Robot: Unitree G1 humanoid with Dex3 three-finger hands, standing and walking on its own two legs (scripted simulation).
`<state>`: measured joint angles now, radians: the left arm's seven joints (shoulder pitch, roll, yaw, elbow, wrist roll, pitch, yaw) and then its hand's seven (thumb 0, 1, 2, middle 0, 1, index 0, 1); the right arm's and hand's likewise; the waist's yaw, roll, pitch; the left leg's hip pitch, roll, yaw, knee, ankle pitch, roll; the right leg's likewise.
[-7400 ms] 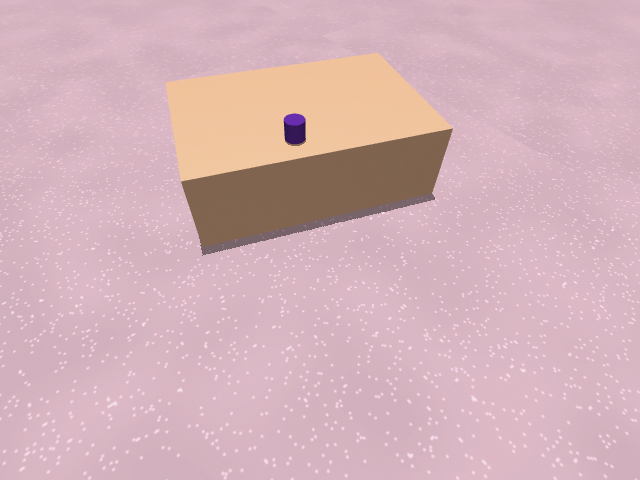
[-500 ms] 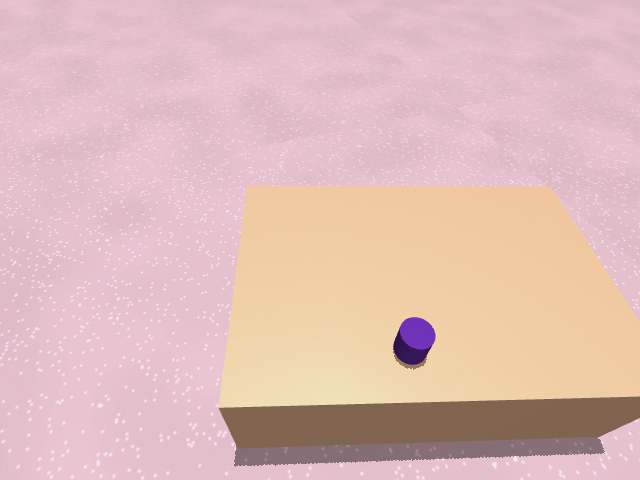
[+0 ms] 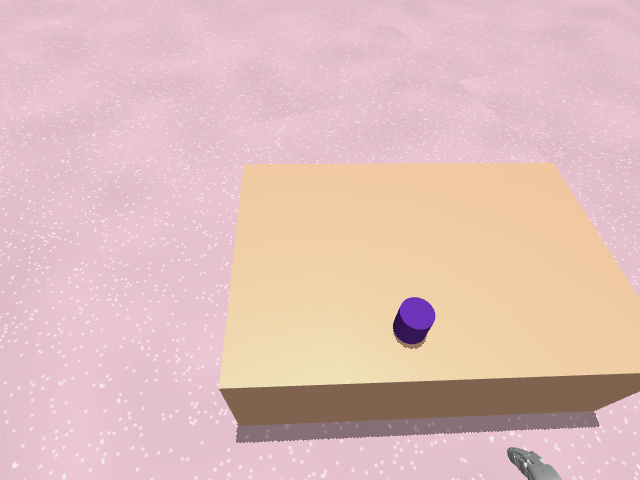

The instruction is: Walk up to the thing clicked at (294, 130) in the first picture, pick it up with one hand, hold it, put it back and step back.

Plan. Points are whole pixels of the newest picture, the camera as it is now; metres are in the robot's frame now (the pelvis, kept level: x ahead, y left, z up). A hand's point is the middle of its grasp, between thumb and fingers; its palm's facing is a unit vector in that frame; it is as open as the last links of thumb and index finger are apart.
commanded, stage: go down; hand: right
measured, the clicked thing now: (413, 320) +0.49 -0.24 -0.38
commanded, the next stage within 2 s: none
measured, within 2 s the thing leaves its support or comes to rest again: neither
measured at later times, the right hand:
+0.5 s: hand (512, 476) +0.14 -0.27 -0.15, palm faces +0.03 +0.94 -0.34, open 16.7 cm
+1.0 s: hand (519, 469) +0.15 -0.28 -0.14, palm faces +0.05 +0.94 -0.34, open 17.5 cm
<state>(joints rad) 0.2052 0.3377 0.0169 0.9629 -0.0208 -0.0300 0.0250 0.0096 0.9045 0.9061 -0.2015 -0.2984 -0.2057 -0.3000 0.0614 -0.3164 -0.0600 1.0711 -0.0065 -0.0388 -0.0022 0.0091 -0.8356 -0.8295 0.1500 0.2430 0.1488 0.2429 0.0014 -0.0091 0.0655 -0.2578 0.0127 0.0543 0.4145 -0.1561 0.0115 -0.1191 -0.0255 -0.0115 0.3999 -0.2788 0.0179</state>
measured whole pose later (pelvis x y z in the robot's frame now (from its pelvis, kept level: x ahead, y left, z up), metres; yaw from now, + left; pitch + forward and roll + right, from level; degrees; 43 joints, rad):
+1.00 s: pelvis +0.01 -0.03 -0.04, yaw -2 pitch +9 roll +3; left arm 0.26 0.24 -0.02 0.62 -0.02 -0.19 0.09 0.01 0.91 0.89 -0.19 -0.29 -0.20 -0.29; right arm 0.32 -0.32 -0.10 0.25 -0.03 0.47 0.01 0.00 0.55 -0.07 0.03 0.07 0.04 0.07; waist 0.02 -0.04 -0.10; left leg -0.59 0.04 0.09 0.78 -0.34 -0.03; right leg -0.52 -0.02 0.04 0.88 -0.52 -0.02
